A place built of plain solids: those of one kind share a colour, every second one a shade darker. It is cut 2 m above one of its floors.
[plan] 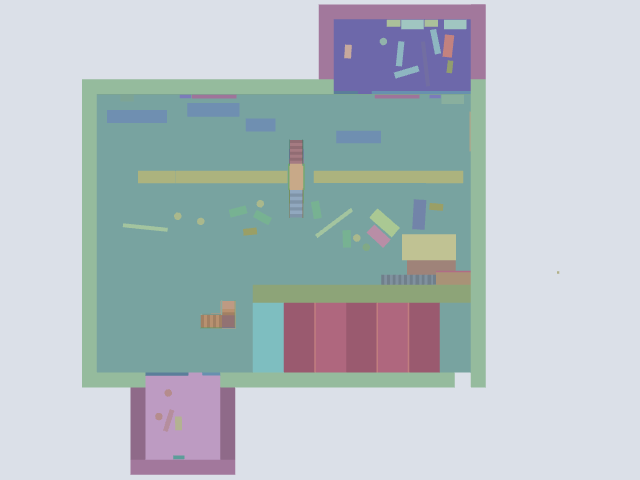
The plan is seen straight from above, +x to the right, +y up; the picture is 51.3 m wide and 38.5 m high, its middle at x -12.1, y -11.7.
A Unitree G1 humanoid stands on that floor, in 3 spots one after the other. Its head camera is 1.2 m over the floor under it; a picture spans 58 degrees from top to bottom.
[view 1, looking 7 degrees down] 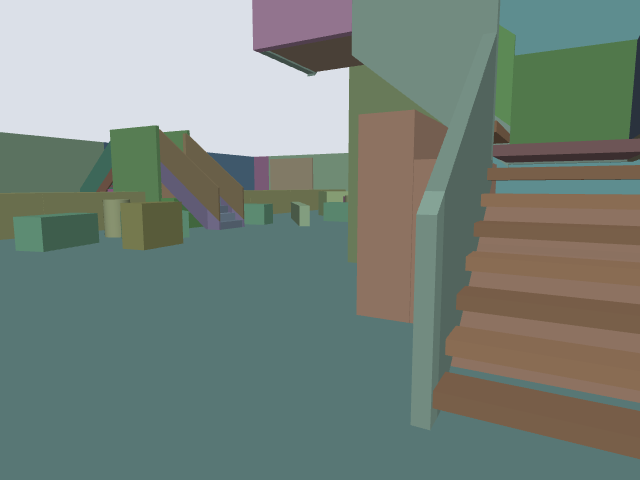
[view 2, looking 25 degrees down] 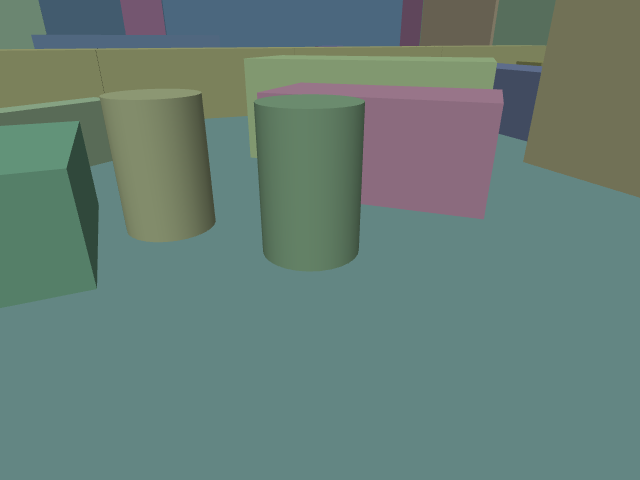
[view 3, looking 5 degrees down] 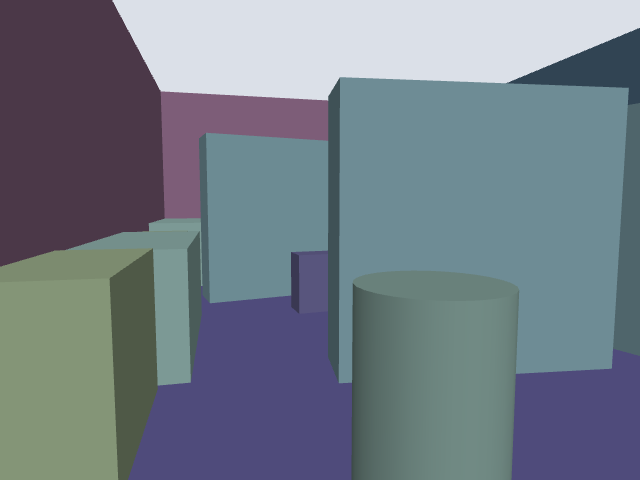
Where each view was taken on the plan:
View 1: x -23.72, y -18.22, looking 29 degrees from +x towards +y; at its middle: floor_hallground_brick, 9.85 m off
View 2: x -9.29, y -14.56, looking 67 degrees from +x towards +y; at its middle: oildrum_rdbwa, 2.38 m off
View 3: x -8.50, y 5.00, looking -13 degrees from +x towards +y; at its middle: shelf_annex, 5.68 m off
